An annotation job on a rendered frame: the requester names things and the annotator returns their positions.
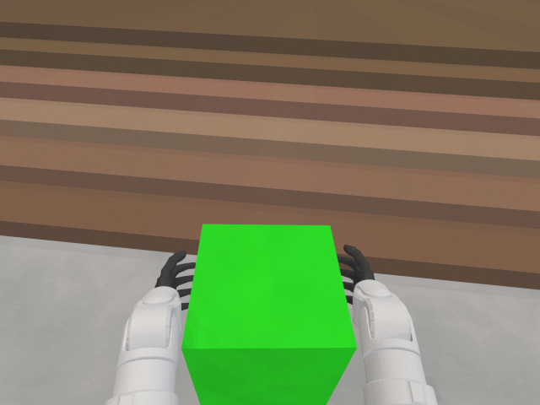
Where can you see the left robot forearm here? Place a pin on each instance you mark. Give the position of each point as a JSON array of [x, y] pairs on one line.
[[148, 356]]

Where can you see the right robot hand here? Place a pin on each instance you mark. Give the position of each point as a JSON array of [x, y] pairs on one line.
[[360, 266]]

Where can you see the left robot hand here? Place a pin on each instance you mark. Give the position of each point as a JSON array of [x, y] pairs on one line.
[[170, 271]]

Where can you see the right robot forearm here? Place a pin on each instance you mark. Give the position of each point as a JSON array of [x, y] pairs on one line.
[[392, 362]]

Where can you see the carton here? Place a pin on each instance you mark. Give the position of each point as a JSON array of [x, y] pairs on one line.
[[268, 320]]

